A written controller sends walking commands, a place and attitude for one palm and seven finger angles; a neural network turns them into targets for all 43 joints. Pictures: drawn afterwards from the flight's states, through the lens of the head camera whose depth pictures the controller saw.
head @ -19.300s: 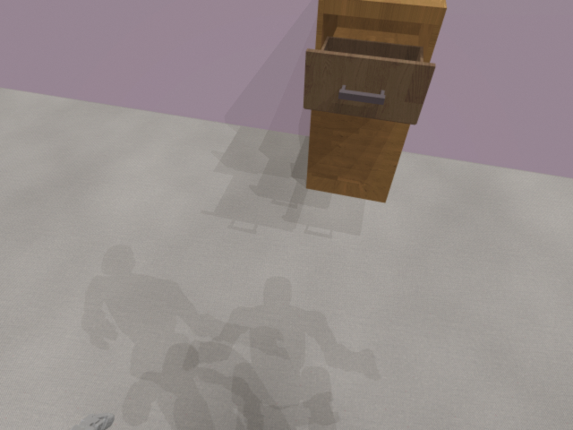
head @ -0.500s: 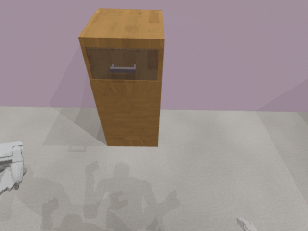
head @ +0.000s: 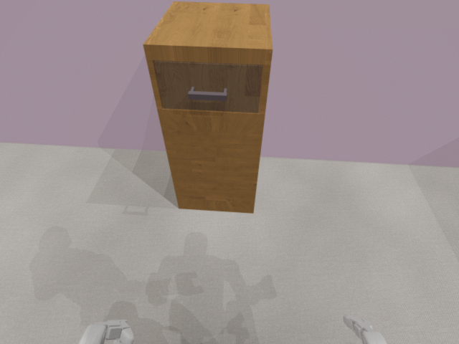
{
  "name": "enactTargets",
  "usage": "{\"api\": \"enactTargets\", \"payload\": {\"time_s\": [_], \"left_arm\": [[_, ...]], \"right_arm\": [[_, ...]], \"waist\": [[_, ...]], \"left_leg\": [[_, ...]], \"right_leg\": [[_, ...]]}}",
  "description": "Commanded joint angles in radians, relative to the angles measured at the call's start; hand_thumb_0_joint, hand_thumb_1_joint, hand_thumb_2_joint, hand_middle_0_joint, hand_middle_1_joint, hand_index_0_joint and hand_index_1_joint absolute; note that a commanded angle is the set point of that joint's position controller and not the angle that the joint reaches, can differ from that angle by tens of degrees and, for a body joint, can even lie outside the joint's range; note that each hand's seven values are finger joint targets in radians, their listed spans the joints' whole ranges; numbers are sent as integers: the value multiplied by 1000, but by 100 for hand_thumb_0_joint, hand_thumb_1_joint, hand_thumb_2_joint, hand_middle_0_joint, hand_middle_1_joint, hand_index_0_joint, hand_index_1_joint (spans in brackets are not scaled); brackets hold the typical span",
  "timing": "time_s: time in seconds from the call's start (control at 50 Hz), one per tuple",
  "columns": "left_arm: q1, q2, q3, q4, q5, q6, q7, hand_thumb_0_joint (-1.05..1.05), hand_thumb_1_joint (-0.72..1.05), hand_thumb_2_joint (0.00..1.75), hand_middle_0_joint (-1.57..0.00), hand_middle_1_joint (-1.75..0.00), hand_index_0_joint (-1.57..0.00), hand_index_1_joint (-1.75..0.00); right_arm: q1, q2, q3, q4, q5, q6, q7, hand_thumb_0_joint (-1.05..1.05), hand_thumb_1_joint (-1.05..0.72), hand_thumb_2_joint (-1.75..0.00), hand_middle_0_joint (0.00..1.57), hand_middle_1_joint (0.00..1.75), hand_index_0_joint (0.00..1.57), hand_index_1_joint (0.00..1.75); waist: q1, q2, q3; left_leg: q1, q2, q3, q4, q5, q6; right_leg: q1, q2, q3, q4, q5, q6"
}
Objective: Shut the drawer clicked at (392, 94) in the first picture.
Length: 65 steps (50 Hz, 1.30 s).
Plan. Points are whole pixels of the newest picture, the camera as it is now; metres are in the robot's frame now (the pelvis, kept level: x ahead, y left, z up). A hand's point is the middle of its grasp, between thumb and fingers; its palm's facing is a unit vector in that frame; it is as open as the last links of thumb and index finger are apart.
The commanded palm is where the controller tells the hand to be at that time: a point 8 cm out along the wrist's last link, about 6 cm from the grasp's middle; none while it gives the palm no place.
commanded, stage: let the arm hang, fingers relaxed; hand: left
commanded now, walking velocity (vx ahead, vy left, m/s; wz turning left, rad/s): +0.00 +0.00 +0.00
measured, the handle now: (208, 93) +0.88 +0.11 -0.03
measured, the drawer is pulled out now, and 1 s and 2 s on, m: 0.00 0.00 0.00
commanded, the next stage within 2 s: look to check the result in 0.88 s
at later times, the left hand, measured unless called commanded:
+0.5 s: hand out of the picture -0.03 +0.22 -0.15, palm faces +0.00 -0.97 -0.26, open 6.6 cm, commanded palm none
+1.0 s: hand out of the picture +0.07 +0.20 -0.15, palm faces -0.02 -0.97 -0.26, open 7.3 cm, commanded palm none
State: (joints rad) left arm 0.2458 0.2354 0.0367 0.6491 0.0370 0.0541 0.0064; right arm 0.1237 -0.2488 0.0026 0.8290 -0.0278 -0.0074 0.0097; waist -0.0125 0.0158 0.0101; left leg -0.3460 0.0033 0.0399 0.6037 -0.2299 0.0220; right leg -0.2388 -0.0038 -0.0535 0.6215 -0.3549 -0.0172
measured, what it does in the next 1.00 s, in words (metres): stands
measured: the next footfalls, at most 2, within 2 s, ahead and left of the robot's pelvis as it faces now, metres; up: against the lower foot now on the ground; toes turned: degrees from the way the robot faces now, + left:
none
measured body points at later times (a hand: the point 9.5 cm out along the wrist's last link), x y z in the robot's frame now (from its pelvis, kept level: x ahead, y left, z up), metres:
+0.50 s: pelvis +0.00 +0.02 +0.02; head +0.02 +0.01 +0.47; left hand -0.03 +0.27 -0.13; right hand -0.01 -0.22 -0.15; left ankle +0.06 +0.11 -0.73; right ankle -0.01 -0.11 -0.73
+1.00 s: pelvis +0.01 +0.00 +0.02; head +0.02 -0.01 +0.47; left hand +0.08 +0.25 -0.13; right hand +0.04 -0.26 -0.14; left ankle +0.06 +0.11 -0.73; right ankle -0.01 -0.11 -0.73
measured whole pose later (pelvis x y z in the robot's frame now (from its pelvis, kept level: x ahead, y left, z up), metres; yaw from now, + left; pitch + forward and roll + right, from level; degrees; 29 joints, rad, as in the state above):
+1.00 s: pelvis +0.01 +0.00 +0.02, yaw -1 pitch -2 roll +0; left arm 0.16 0.22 0.01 1.13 0.02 -0.01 0.01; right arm 0.18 -0.23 -0.02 1.14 -0.02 0.00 -0.02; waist -0.01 0.02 0.05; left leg -0.20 0.01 0.05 0.37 -0.14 0.01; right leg -0.09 0.02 -0.04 0.36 -0.24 -0.02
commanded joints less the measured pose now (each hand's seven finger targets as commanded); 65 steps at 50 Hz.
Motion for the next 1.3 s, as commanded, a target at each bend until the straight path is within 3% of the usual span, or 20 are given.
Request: {"api": "enactTargets", "payload": {"time_s": [0.0,0.06,0.08,0.18,0.36,0.4,0.48,0.54,0.78,1.08,1.28], "left_arm": [[19,127,10,104,-16,-50,9,0,90,90,-92,-108,-92,-108],[52,108,3,238,-24,-57,10,0,90,90,-80,-95,-80,-95],[57,108,8,266,-19,-59,10,0,90,90,-76,-91,-76,-91],[69,114,-4,383,-23,-63,9,0,90,90,-56,-69,-56,-69],[85,111,-10,480,-23,-63,17,0,90,90,-20,-30,-20,-30],[91,111,-8,485,-23,-61,17,0,90,90,-20,-30,-20,-30],[75,121,-4,482,-21,-66,20,0,90,90,-20,-30,-20,-30],[48,118,-2,479,-21,-66,20,0,90,90,-20,-30,-20,-30],[-33,140,6,449,-23,-79,20,0,90,90,-20,-30,-20,-30],[-69,181,9,450,-26,-86,18,0,90,90,-20,-30,-20,-30],[-73,199,7,459,-27,-85,17,0,90,90,-20,-30,-20,-30]], "right_arm": [[13,-110,-28,4,0,1,-19,0,-90,-90,20,30,20,30],[44,-84,-25,72,3,6,-29,0,-90,-90,20,30,20,30],[48,-91,-32,84,4,7,-31,0,-90,-90,20,30,20,30],[111,-98,-42,167,12,11,-37,0,-90,-90,20,30,20,30],[159,-99,-49,254,13,8,-42,0,-90,-90,20,30,20,30],[157,-92,-49,261,13,8,-41,0,-90,-90,20,30,20,30],[161,-96,-52,269,13,4,-39,0,-90,-90,20,30,20,30],[151,-89,-51,276,9,4,-39,0,-90,-90,20,30,20,30],[101,-107,-48,269,10,-10,-39,0,-90,-90,20,30,20,30],[57,-151,-50,268,12,-6,-39,0,-90,-90,20,30,20,30],[34,-169,-49,272,13,-2,-38,0,-90,-90,20,30,20,30]], "waist": [[16,79,-18],[16,152,-35],[15,147,-27],[9,62,-2],[9,-13,49],[12,0,57],[12,-29,42],[9,-7,68],[6,-3,21],[1,-25,-10],[2,-19,16]], "left_leg": [[69,104,-148,-200,100,27],[104,100,-137,-232,31,19],[114,101,-140,-235,16,20],[137,115,-157,-283,-54,24],[141,121,-161,-331,-91,30],[133,118,-158,-335,-105,29],[144,113,-147,-322,-53,29],[136,112,-144,-328,-56,25],[194,114,-116,-281,166,16],[246,121,-101,-277,196,6],[246,122,-95,-285,174,2]], "right_leg": [[7,-77,109,-212,89,-21],[32,-81,114,-260,94,-30],[31,-78,111,-276,92,-34],[21,-78,94,-310,64,-39],[-2,-83,89,-309,32,-39],[-4,-84,87,-310,21,-38],[6,-89,94,-312,39,-39],[-6,-89,97,-314,37,-37],[47,-103,114,-330,192,-32],[75,-112,124,-364,257,-31],[68,-115,127,-387,240,-27]]}}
